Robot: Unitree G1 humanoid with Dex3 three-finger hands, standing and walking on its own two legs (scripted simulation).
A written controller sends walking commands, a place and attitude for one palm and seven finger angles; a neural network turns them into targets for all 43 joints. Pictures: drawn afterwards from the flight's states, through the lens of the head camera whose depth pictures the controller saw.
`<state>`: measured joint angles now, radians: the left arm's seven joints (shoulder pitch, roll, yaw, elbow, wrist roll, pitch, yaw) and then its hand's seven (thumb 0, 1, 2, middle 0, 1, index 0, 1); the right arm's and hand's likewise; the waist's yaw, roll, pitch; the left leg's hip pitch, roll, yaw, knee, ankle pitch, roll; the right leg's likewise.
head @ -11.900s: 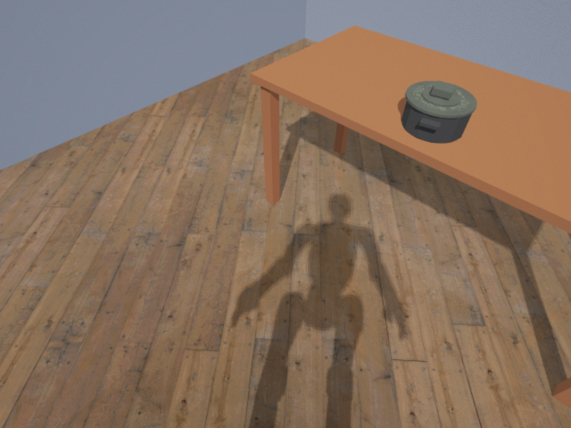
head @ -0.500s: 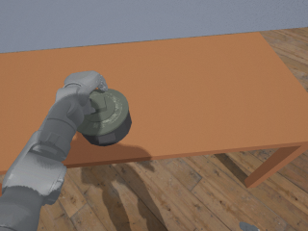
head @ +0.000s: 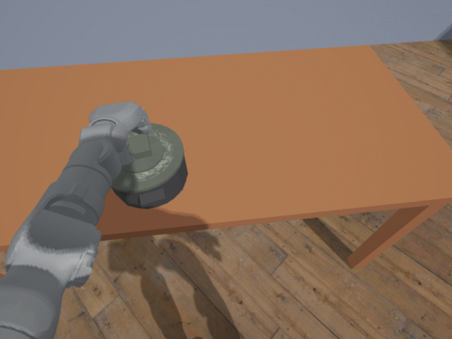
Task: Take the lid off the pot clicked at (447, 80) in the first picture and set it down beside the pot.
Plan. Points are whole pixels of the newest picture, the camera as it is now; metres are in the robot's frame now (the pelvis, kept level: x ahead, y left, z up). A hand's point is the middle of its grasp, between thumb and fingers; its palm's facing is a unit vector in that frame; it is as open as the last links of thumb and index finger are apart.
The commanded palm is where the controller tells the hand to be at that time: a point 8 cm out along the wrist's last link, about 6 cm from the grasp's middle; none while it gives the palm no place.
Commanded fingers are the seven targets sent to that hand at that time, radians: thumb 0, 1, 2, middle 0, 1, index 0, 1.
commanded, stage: lower the open fingers around the knob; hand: left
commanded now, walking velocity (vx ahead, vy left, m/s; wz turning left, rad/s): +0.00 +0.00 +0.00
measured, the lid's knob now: (137, 146) +0.50 +0.18 +0.02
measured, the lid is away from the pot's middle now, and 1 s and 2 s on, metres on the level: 0.00 0.00 0.00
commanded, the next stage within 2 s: raise the hand to come down again in 0.26 s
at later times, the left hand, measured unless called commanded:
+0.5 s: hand (127, 144) +0.47 +0.18 +0.07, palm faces -0.36 -0.07 -0.93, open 10.2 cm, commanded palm +0.48 +0.18 +0.11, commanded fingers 0.00 -0.25 1.24 -0.72 -0.24 -0.72 -0.24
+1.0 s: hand (131, 138) +0.49 +0.17 +0.06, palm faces -0.35 -0.07 -0.93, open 10.6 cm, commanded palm +0.48 +0.17 +0.13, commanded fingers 0.00 -0.13 0.98 -0.51 -0.63 -0.51 -0.63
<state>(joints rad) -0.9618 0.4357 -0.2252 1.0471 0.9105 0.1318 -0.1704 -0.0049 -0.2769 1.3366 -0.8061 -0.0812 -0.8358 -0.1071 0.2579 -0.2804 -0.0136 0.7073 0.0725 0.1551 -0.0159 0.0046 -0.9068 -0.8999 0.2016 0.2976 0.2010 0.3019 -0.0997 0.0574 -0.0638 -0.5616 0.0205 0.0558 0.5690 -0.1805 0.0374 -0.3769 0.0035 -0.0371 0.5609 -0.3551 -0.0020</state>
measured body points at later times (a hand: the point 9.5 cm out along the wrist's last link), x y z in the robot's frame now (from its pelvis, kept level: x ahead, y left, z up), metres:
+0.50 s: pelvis -0.02 +0.00 -0.01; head +0.04 +0.00 +0.44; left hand +0.48 +0.18 +0.12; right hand +0.02 -0.27 -0.14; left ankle +0.06 +0.10 -0.73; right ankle -0.05 -0.12 -0.73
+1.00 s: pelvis +0.01 +0.01 +0.00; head +0.08 -0.01 +0.45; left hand +0.50 +0.18 +0.12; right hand +0.03 -0.26 -0.14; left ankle +0.06 +0.10 -0.73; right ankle -0.05 -0.12 -0.73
